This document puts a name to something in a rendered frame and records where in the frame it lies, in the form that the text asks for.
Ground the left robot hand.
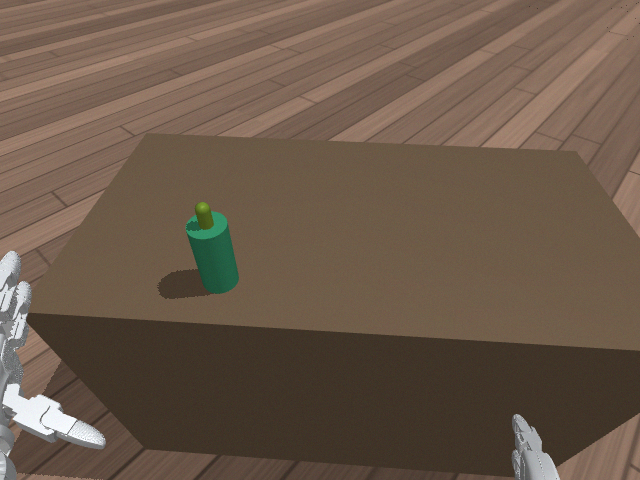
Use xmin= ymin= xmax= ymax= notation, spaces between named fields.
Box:
xmin=0 ymin=251 xmax=106 ymax=449

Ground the left robot arm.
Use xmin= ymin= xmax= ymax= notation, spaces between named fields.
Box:
xmin=0 ymin=423 xmax=16 ymax=480

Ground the bottle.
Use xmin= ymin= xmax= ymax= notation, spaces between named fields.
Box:
xmin=186 ymin=202 xmax=239 ymax=294

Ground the right robot hand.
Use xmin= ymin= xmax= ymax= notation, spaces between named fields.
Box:
xmin=512 ymin=414 xmax=560 ymax=480

